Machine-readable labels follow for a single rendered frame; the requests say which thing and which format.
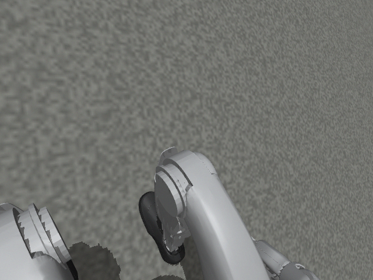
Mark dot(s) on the right robot hand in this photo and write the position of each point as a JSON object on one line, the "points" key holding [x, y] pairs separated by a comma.
{"points": [[274, 260]]}

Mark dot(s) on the right robot foot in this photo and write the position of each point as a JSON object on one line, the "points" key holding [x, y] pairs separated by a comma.
{"points": [[147, 209]]}

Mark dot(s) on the right robot arm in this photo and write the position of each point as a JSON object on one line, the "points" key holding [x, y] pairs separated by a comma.
{"points": [[296, 271]]}

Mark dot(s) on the left robot foot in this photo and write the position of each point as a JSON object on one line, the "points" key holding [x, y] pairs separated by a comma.
{"points": [[72, 269]]}

